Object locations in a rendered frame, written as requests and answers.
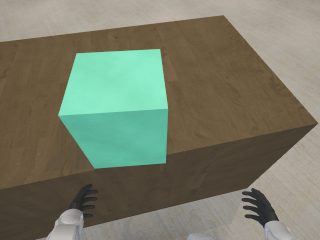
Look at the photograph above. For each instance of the robot right forearm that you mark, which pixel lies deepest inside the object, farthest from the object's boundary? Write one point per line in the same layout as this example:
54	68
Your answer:
277	230

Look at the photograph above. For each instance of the robot right hand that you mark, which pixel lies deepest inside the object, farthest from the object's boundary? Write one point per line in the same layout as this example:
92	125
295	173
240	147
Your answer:
264	209

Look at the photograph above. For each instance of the robot left hand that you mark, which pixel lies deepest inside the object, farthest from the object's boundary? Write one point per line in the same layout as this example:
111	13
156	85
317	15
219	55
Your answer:
79	200

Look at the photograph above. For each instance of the robot left forearm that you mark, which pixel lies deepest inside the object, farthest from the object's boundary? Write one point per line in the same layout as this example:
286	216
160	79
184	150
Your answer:
69	226

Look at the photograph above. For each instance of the pedestal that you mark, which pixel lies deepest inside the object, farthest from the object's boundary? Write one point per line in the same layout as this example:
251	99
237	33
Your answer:
230	118

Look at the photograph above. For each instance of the carton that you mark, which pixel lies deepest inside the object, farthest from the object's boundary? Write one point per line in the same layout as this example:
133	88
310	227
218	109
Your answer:
115	107

